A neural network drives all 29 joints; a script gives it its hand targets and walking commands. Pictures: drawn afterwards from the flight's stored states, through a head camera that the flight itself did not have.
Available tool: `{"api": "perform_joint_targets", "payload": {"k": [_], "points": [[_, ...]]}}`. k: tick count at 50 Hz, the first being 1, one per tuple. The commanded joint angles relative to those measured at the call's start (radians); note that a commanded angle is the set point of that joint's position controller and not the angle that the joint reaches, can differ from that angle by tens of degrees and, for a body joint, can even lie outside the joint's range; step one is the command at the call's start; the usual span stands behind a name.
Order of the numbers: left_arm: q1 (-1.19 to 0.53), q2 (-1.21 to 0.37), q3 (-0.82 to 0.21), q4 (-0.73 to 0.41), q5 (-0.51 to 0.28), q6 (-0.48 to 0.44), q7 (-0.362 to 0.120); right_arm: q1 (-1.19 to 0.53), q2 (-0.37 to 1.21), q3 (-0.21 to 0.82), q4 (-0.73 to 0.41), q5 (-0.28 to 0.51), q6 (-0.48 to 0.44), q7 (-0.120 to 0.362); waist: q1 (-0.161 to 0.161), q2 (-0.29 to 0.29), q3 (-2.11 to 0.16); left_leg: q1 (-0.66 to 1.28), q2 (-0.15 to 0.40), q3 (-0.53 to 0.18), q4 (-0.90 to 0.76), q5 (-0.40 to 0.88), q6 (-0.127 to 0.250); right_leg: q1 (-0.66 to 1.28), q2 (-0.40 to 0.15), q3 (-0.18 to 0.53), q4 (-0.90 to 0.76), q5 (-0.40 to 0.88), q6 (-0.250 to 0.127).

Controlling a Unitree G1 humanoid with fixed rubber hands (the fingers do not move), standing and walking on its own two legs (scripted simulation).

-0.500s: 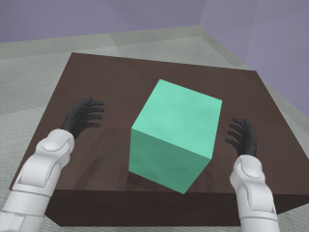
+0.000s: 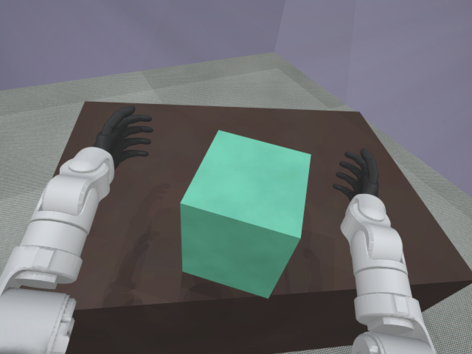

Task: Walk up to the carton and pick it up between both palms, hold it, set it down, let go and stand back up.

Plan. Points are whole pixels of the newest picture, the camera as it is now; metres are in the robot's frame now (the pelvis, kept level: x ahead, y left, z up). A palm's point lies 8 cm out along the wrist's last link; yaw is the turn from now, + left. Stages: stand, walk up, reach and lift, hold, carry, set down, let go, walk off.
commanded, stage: reach and lift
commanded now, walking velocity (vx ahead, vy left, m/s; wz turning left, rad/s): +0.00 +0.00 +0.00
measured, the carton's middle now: (243, 215) +0.41 -0.06 -0.03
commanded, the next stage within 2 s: none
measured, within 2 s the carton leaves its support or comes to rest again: neither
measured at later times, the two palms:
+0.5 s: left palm (113, 148) +0.44 +0.18 +0.13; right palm (352, 189) +0.36 -0.23 +0.11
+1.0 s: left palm (144, 180) +0.45 +0.14 +0.04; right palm (339, 213) +0.37 -0.24 +0.03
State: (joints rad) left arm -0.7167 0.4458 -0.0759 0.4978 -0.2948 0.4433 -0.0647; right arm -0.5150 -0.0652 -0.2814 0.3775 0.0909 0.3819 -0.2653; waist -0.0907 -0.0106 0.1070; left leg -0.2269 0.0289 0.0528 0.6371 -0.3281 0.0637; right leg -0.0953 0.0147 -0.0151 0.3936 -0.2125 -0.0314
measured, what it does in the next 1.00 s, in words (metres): stands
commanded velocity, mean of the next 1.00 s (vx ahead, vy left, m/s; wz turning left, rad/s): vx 0.00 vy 0.00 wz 0.00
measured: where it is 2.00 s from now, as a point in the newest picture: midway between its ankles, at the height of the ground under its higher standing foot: outside the picture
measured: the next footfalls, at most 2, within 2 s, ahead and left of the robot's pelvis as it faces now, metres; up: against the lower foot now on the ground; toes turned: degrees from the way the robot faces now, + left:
none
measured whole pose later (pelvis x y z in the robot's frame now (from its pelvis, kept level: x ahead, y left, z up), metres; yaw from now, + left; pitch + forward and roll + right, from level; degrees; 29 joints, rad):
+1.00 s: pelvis +0.00 -0.03 -0.01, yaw -1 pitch +14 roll -4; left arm -0.84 0.37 -0.13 1.07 -0.29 -0.05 -0.05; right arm -0.68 -0.07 -0.21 0.98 0.09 -0.13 -0.25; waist -0.11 -0.01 -0.08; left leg -0.62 0.03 0.05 0.65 -0.27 0.06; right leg -0.54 0.01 -0.01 0.51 -0.21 0.00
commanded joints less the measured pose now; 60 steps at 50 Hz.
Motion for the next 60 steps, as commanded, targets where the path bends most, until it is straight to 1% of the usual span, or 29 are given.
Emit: {"api": "perform_joint_targets", "payload": {"k": [1,3,4,6,12,13,14,18,22,26,27,28,31,32,33,35,38,42,44,47,48,51,52,54,55,56,60], "points": [[-0.779,0.216,-0.034,-0.128,-0.079,-0.105,0.012,-0.669,-0.271,-0.006,-0.164,0.102,-0.078,0.022,-0.249,0.218,-0.693,0.296,0.062,-0.154,-0.158,0.513,-0.134,-0.112,0.028,0.010,-0.019,0.334,-0.011],[-0.803,0.213,-0.039,-0.095,-0.077,-0.112,0.012,-0.695,-0.274,0.001,-0.139,0.108,-0.084,0.024,-0.250,0.217,-0.704,0.300,0.059,-0.154,-0.150,0.529,-0.134,-0.114,0.030,0.007,-0.018,0.349,-0.010],[-0.816,0.214,-0.042,-0.098,-0.078,-0.118,0.014,-0.708,-0.278,0.003,-0.140,0.113,-0.090,0.025,-0.250,0.220,-0.726,0.307,0.057,-0.155,-0.144,0.544,-0.136,-0.115,0.031,0.006,-0.015,0.362,-0.011],[-0.845,0.207,-0.053,-0.056,-0.077,-0.128,0.014,-0.735,-0.279,0.005,-0.094,0.113,-0.094,0.028,-0.255,0.223,-0.716,0.303,0.056,-0.156,-0.143,0.532,-0.137,-0.129,0.031,0.004,-0.018,0.351,-0.011],[-0.871,0.164,-0.083,0.026,-0.069,-0.162,0.014,-0.772,-0.277,0.008,0.013,0.112,-0.126,0.033,-0.267,0.236,-0.739,0.324,0.059,-0.168,-0.123,0.551,-0.147,-0.171,0.036,-0.009,-0.016,0.351,-0.013],[-0.868,0.157,-0.083,0.034,-0.062,-0.169,0.013,-0.771,-0.273,0.013,0.032,0.112,-0.134,0.034,-0.264,0.238,-0.738,0.328,0.059,-0.171,-0.119,0.561,-0.149,-0.173,0.038,-0.011,-0.012,0.356,-0.012],[-0.871,0.148,-0.088,0.045,-0.060,-0.176,0.014,-0.776,-0.279,0.004,0.058,0.104,-0.143,0.035,-0.271,0.245,-0.736,0.333,0.062,-0.177,-0.116,0.564,-0.154,-0.189,0.040,-0.014,-0.014,0.344,-0.013],[-0.879,0.111,-0.099,0.109,-0.050,-0.211,0.014,-0.801,-0.264,0.003,0.133,0.090,-0.185,0.038,-0.272,0.248,-0.723,0.328,0.066,-0.191,-0.107,0.560,-0.165,-0.222,0.040,-0.023,-0.011,0.321,-0.011],[-0.881,0.077,-0.118,0.114,-0.049,-0.259,0.020,-0.809,-0.250,-0.001,0.175,0.075,-0.242,0.037,-0.282,0.258,-0.764,0.345,0.068,-0.204,-0.085,0.597,-0.178,-0.256,0.043,-0.033,0.000,0.330,-0.009],[-0.883,0.051,-0.121,0.164,-0.040,-0.304,0.025,-0.817,-0.237,-0.002,0.234,0.057,-0.295,0.039,-0.275,0.265,-0.786,0.332,0.073,-0.215,-0.066,0.606,-0.186,-0.300,0.044,-0.038,0.009,0.311,-0.008],[-0.869,0.043,-0.124,0.169,-0.041,-0.315,0.026,-0.812,-0.227,0.004,0.230,0.056,-0.307,0.039,-0.269,0.262,-0.807,0.328,0.071,-0.214,-0.060,0.619,-0.184,-0.302,0.044,-0.037,0.012,0.323,-0.010],[-0.869,0.039,-0.123,0.199,-0.038,-0.324,0.026,-0.815,-0.223,0.007,0.248,0.053,-0.320,0.037,-0.267,0.259,-0.807,0.319,0.067,-0.209,-0.055,0.613,-0.182,-0.310,0.044,-0.037,0.009,0.323,-0.009],[-0.866,0.022,-0.133,0.240,-0.036,-0.359,0.022,-0.815,-0.204,0.017,0.266,0.048,-0.360,0.033,-0.267,0.254,-0.836,0.302,0.062,-0.207,-0.040,0.608,-0.178,-0.331,0.044,-0.038,0.017,0.332,-0.006],[-0.859,0.019,-0.131,0.256,-0.031,-0.372,0.020,-0.809,-0.193,0.027,0.278,0.047,-0.373,0.032,-0.261,0.251,-0.846,0.294,0.058,-0.202,-0.034,0.614,-0.176,-0.335,0.044,-0.037,0.020,0.342,-0.004],[-0.858,0.014,-0.131,0.268,-0.025,-0.384,0.020,-0.806,-0.196,0.024,0.300,0.042,-0.387,0.032,-0.263,0.253,-0.851,0.291,0.059,-0.205,-0.028,0.615,-0.178,-0.348,0.045,-0.039,0.024,0.340,-0.002],[-0.844,0.011,-0.123,0.286,-0.015,-0.412,0.021,-0.792,-0.179,0.037,0.315,0.041,-0.414,0.032,-0.251,0.250,-0.876,0.272,0.054,-0.200,-0.014,0.613,-0.173,-0.360,0.045,-0.034,0.032,0.350,0.001],[-0.845,0.009,-0.106,0.325,0.002,-0.460,0.021,-0.779,-0.150,0.050,0.347,0.035,-0.454,0.027,-0.237,0.236,-0.912,0.221,0.045,-0.186,0.014,0.610,-0.164,-0.385,0.043,-0.028,0.052,0.372,0.007],[-0.832,0.003,-0.086,0.331,0.027,-0.523,0.022,-0.745,-0.108,0.065,0.373,0.036,-0.513,0.016,-0.223,0.231,-1.003,0.174,0.035,-0.170,0.058,0.635,-0.159,-0.409,0.040,-0.017,0.084,0.428,0.018],[-0.818,0.006,-0.065,0.361,0.045,-0.551,0.018,-0.717,-0.080,0.079,0.391,0.040,-0.541,0.010,-0.209,0.219,-1.035,0.135,0.028,-0.155,0.080,0.628,-0.150,-0.417,0.034,-0.006,0.095,0.453,0.022],[-0.779,-0.006,-0.039,0.405,0.071,-0.584,0.008,-0.666,-0.052,0.097,0.425,0.042,-0.580,0.001,-0.198,0.211,-1.060,0.084,0.021,-0.141,0.109,0.626,-0.141,-0.417,0.028,-0.002,0.118,0.484,0.027],[-0.755,-0.006,-0.024,0.419,0.085,-0.594,0.005,-0.643,-0.042,0.107,0.435,0.044,-0.596,-0.003,-0.188,0.211,-1.063,0.068,0.018,-0.135,0.120,0.628,-0.139,-0.418,0.027,0.000,0.127,0.496,0.029],[-0.714,-0.020,0.011,0.471,0.118,-0.628,-0.008,-0.586,-0.015,0.118,0.478,0.038,-0.645,-0.015,-0.177,0.219,-1.065,0.008,0.012,-0.126,0.148,0.597,-0.134,-0.441,0.024,0.002,0.152,0.486,0.031],[-0.729,-0.029,0.015,0.488,0.125,-0.644,-0.008,-0.596,-0.012,0.112,0.495,0.031,-0.660,-0.016,-0.179,0.223,-1.075,-0.010,0.013,-0.126,0.158,0.581,-0.134,-0.466,0.025,-0.003,0.163,0.465,0.031],[-0.741,-0.037,0.029,0.454,0.135,-0.671,-0.010,-0.600,0.003,0.109,0.476,0.020,-0.698,-0.025,-0.176,0.239,-1.138,-0.026,0.010,-0.120,0.186,0.603,-0.140,-0.468,0.027,-0.004,0.186,0.487,0.030],[-0.759,-0.042,0.030,0.416,0.133,-0.684,-0.007,-0.616,0.008,0.104,0.452,0.015,-0.717,-0.029,-0.181,0.250,-1.185,-0.029,0.009,-0.118,0.204,0.625,-0.145,-0.469,0.027,-0.007,0.197,0.503,0.031],[-0.776,-0.046,0.029,0.379,0.132,-0.697,-0.004,-0.628,0.017,0.103,0.429,0.011,-0.732,-0.031,-0.179,0.263,-1.240,-0.031,0.008,-0.116,0.219,0.644,-0.150,-0.467,0.029,-0.007,0.209,0.518,0.029],[-0.816,-0.061,0.046,0.314,0.136,-0.718,0.011,-0.676,0.046,0.096,0.350,-0.012,-0.764,-0.038,-0.155,0.285,-1.410,-0.062,0.003,-0.104,0.259,0.664,-0.156,-0.462,0.033,0.000,0.250,0.553,0.025]]}}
